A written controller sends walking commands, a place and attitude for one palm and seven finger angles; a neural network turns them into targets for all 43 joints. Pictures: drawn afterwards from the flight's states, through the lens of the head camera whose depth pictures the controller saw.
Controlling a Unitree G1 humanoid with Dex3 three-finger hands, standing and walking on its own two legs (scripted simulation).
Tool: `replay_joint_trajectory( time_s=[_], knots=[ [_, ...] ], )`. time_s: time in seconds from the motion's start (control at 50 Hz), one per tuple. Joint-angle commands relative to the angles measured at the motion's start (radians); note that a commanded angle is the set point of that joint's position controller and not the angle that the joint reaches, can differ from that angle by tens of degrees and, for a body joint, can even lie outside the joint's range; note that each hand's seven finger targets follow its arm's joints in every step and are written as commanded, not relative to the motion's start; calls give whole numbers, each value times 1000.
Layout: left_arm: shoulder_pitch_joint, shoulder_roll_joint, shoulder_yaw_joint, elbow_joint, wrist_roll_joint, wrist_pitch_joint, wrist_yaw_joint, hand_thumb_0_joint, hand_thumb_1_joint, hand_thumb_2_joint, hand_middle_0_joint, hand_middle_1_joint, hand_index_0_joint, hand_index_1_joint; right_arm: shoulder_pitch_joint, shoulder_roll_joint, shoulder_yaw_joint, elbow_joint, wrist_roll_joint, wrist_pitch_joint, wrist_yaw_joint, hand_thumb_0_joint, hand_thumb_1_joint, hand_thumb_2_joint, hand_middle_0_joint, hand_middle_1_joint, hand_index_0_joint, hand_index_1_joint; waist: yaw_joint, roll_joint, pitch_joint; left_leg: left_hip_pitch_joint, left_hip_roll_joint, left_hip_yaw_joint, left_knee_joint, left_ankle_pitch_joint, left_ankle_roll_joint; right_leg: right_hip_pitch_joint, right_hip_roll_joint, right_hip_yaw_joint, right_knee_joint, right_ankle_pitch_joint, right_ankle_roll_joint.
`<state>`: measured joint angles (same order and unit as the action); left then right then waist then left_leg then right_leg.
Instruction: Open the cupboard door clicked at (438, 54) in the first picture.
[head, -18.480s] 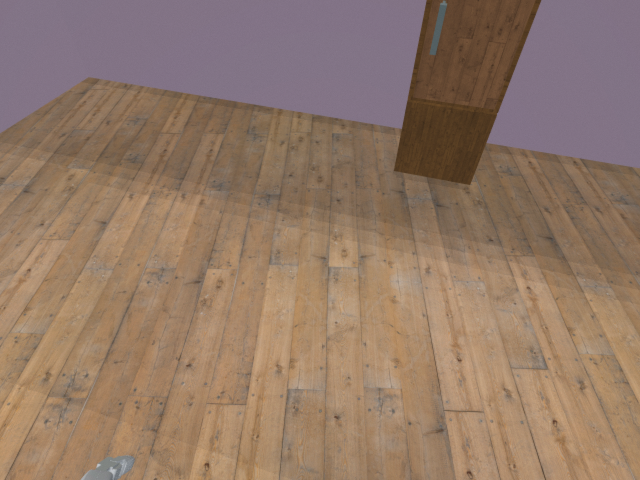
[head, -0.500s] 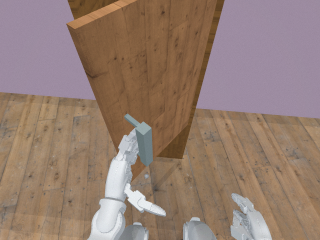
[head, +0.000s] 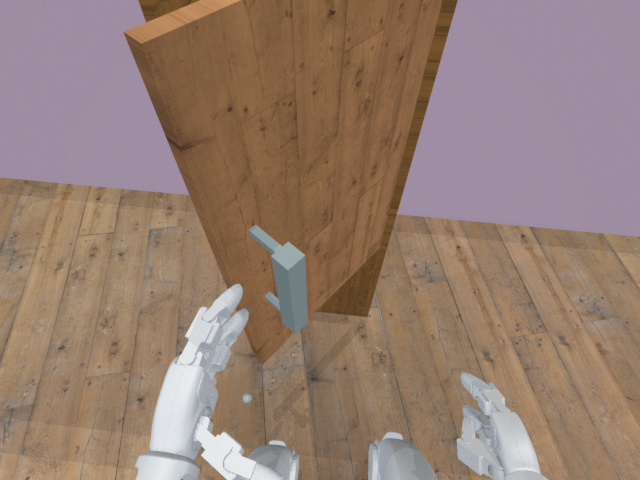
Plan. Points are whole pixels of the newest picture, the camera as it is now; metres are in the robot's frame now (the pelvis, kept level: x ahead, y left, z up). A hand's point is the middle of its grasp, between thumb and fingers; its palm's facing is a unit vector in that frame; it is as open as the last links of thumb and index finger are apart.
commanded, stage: slide the hand sideways off the handle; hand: left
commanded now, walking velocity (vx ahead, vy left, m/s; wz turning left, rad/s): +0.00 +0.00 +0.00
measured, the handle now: (279, 282) +0.34 +0.08 +0.05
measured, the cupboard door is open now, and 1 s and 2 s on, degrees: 53 53 53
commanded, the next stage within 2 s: draw the hand back to the body in 0.26 s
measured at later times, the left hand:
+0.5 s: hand (206, 423) +0.18 +0.12 +0.07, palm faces -0.08 -1.00 -0.04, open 16.3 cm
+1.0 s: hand (91, 388) +0.19 +0.20 +0.15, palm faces +0.13 -0.95 -0.28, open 15.4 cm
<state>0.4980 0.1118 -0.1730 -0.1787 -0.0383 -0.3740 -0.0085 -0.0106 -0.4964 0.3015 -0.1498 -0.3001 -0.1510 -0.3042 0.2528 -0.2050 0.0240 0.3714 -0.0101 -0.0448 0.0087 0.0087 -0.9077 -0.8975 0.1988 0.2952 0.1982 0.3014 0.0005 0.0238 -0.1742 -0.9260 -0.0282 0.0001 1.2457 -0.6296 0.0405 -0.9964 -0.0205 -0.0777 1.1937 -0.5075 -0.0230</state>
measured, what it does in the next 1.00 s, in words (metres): rises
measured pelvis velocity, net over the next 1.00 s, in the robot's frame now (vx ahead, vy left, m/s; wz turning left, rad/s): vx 0.01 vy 0.00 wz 0.00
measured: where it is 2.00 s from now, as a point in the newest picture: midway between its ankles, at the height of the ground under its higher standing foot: outside the picture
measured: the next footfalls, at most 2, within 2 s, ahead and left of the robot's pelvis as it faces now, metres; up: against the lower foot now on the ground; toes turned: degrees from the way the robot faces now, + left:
none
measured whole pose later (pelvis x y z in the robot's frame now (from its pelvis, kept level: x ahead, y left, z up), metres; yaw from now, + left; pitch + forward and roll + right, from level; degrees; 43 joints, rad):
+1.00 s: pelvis +0.01 +0.00 +0.06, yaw +0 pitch +7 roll -2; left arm 0.67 0.31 0.13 -0.43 -0.11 -0.09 0.00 -0.01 -0.34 0.37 -0.16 -0.30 -0.16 -0.30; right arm 0.31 -0.21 0.02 0.42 0.03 -0.07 -0.10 0.01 -0.91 -0.90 0.20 0.30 0.20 0.30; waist 0.01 0.05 -0.17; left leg -0.54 -0.01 -0.01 0.94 -0.53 0.04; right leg -0.60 0.01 -0.08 0.87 -0.40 -0.02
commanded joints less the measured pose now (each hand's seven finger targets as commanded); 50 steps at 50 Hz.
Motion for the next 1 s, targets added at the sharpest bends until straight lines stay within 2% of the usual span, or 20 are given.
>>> replay_joint_trajectory(
  time_s=[0.0, 0.04, 0.12, 0.2, 0.34, 0.4, 0.42, 0.46, 0.5, 0.54, 0.58, 0.68, 0.74, 0.8, 0.84, 0.86, 0.88, 0.9, 0.92, 0.98],
  knots=[
    [19, 36, 48, -261, -31, -106, -19, 0, -500, 300, -150, -300, -150, -300, -45, -112, -54, -161, 8, -65, -16, 0, -900, -900, 200, 300, 200, 300, -7, -28, -218, 43, -3, -55, -187, 326, -39, 254, 24, 35, -133, 241, -20],
    [61, 41, 53, -267, -47, -117, -46, 0, -500, 300, -150, -300, -150, -300, -36, -114, -57, -156, 7, -69, -18, 0, -900, -900, 200, 300, 200, 300, -7, -26, -232, 46, -4, -53, -180, 339, -40, 258, 23, 34, -126, 259, -18],
    [100, 68, 79, -260, -69, -107, -95, 0, -500, 300, -150, -300, -150, -300, -44, -121, -62, -158, 13, -72, -24, 0, -900, -900, 200, 300, 200, 300, -11, -27, -207, 16, -6, -51, -172, 297, -36, 249, 24, 41, -135, 222, -15],
    [152, 121, 167, -253, -97, -93, -124, 0, -500, 300, -150, -300, -150, -300, -58, -116, -71, -160, 19, -66, -38, 0, -900, -900, 200, 300, 200, 300, 9, -55, -213, -17, -9, -45, -161, 287, -33, 287, 24, 58, -142, 216, -15],
    [104, 90, 143, -290, -144, -130, -156, 0, -500, 300, -150, -300, -150, -300, -59, -118, -64, -151, 19, -90, -47, 0, -900, -900, 200, 300, 200, 300, -19, -17, -199, -24, -8, -47, -129, 258, -31, 228, 25, 63, -139, 169, -11],
    [93, 187, 213, -380, -148, -118, -162, 0, -500, 300, -150, -300, -150, -300, -49, -126, -66, -162, 24, -84, -53, 0, -900, -900, 200, 300, 200, 300, -2, 16, -240, 16, -5, -47, -159, 271, -29, 278, 26, 72, -164, 157, -15],
    [101, 190, 215, -405, -145, -106, -163, 0, -500, 300, -150, -300, -150, -300, -47, -125, -66, -169, 27, -81, -55, 0, -900, -900, 200, 300, 200, 300, 5, 42, -254, 49, -5, -46, -177, 285, -30, 293, 25, 68, -170, 174, -15],
    [145, 193, 234, -413, -155, -64, -163, 0, -500, 300, -150, -300, -150, -300, -37, -117, -65, -176, 35, -71, -57, 0, -900, -900, 200, 300, 200, 300, 10, 39, -248, 81, -6, -44, -209, 308, -29, 334, 28, 58, -197, 206, -11],
    [184, 203, 280, -376, -169, -10, -163, 0, -500, 300, -150, -300, -150, -300, -37, -114, -66, -181, 45, -52, -63, 0, -900, -900, 200, 300, 200, 300, 15, -17, -222, 81, -6, -43, -237, 302, -27, 380, 32, 57, -237, 194, -7],
    [167, 183, 283, -345, -186, 35, -165, 0, -500, 300, -150, -300, -150, -300, -43, -114, -59, -184, 52, -46, -69, 0, -900, -900, 200, 300, 200, 300, -4, -50, -139, 72, -5, -38, -256, 253, -27, 377, 28, 60, -285, 135, 3],
    [167, 178, 293, -335, -206, 59, -171, 0, -500, 300, -150, -300, -150, -300, -50, -118, -53, -186, 54, -48, -73, 0, -900, -900, 200, 300, 200, 300, -8, -70, -99, 78, -5, -43, -278, 220, -26, 384, 25, 62, -323, 77, 4],
    [123, 223, 328, -369, -228, 51, -198, 0, -500, 300, -150, -300, -150, -300, -40, -131, -44, -181, 55, -75, -85, 0, -900, -900, 200, 300, 200, 300, -13, -35, -56, 138, 3, -45, -319, 208, -23, 394, 22, 70, -380, 28, 3],
    [91, 250, 345, -413, -233, 31, -208, 0, -500, 300, -150, -300, -150, -300, -33, -135, -37, -171, 56, -98, -84, 0, -900, -900, 200, 300, 200, 300, -9, 42, -58, 195, 6, -50, -355, 229, -24, 410, 27, 55, -386, 53, -4],
    [112, 272, 389, -420, -248, 37, -209, 0, -395, 345, -154, -300, -154, -300, -34, -132, -37, -155, 60, -119, -82, 0, -900, -900, 200, 300, 200, 300, 5, 58, -81, 242, 9, -58, -383, 286, -27, 452, 36, 34, -386, 130, -7],
    [121, 275, 412, -401, -261, 58, -215, 0, -325, 375, -156, -300, -156, -300, -36, -131, -37, -143, 66, -128, -83, 0, -900, -900, 200, 300, 200, 300, 6, 50, -67, 257, 11, -55, -399, 300, -31, 475, 36, 32, -401, 156, -4],
    [155, 424, 457, -450, -101, 141, -62, 0, -290, 390, -158, -300, -158, -300, -33, -119, -50, -147, 48, -100, -114, 0, -900, -900, 200, 300, 200, 300, 69, 59, -95, 276, 35, -34, -473, 303, -31, 546, 5, 90, -445, 158, -19],
    [196, 321, 403, -460, -85, 193, 4, 0, -255, 405, -159, -300, -159, -300, -35, -96, -39, -153, 44, -90, -124, 0, -900, -900, 200, 300, 200, 300, 42, 67, -40, 288, 28, -32, -497, 308, -33, 547, 3, 76, -468, 170, -15],
    [197, 313, 405, -461, -73, 223, 38, 0, -220, 420, -160, -300, -160, -300, -40, -98, -42, -148, 47, -88, -127, 0, -900, -900, 200, 300, 200, 300, 40, 21, -32, 293, 31, -39, -502, 316, -33, 557, 6, 69, -481, 172, -12],
    [210, 259, 355, -456, -57, 245, 59, 0, -185, 435, -161, -300, -161, -300, -34, -94, -34, -133, 42, -82, -125, 0, -900, -900, 200, 300, 200, 300, 31, 79, 10, 311, 33, -28, -512, 338, -30, 566, 3, 63, -485, 201, -11],
    [173, 301, 377, -474, -25, 277, 110, 0, -80, 480, -165, -300, -165, -300, -40, -106, -30, -112, 42, -73, -127, 0, -900, -900, 200, 300, 200, 300, 28, 35, 27, 389, 46, -38, -548, 403, -27, 594, 10, 43, -515, 254, -8]
  ],
)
